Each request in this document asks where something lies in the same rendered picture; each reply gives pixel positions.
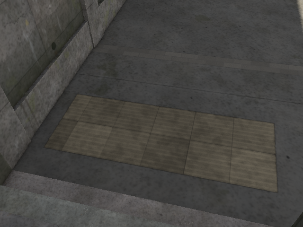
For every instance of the stairs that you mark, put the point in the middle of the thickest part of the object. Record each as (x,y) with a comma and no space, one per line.
(29,200)

